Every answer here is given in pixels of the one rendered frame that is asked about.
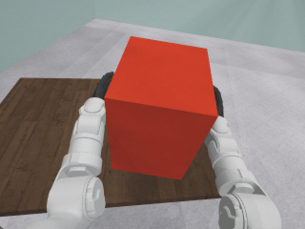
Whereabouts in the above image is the robot left upper arm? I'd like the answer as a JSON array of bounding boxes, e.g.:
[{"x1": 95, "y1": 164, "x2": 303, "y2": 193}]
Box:
[{"x1": 22, "y1": 176, "x2": 106, "y2": 229}]

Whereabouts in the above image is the robot left forearm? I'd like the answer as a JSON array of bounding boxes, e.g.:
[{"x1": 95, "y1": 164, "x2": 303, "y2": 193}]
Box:
[{"x1": 47, "y1": 97, "x2": 106, "y2": 214}]

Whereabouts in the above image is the carton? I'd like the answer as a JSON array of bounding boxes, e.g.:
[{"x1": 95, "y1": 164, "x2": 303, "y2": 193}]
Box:
[{"x1": 104, "y1": 36, "x2": 218, "y2": 180}]

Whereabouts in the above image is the table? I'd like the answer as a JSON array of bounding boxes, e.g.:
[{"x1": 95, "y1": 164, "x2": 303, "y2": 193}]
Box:
[{"x1": 0, "y1": 77, "x2": 222, "y2": 229}]

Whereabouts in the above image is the robot left hand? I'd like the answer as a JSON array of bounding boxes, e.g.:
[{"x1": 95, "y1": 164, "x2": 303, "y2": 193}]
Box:
[{"x1": 92, "y1": 72, "x2": 114, "y2": 100}]

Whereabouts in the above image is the robot right hand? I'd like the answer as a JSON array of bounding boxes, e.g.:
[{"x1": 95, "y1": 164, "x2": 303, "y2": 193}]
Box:
[{"x1": 213, "y1": 85, "x2": 224, "y2": 117}]

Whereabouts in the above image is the robot right forearm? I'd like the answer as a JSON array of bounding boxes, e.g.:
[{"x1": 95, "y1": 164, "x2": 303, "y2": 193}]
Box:
[{"x1": 203, "y1": 115, "x2": 282, "y2": 229}]

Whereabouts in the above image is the robot right upper arm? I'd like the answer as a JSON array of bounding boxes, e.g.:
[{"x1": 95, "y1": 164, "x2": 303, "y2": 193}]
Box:
[{"x1": 218, "y1": 192, "x2": 282, "y2": 229}]

